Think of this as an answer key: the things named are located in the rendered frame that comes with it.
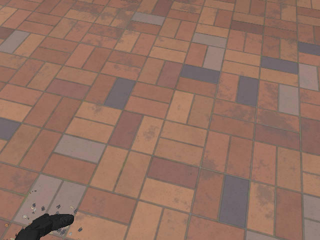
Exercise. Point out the robot left hand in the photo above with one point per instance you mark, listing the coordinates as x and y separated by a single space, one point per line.
43 225

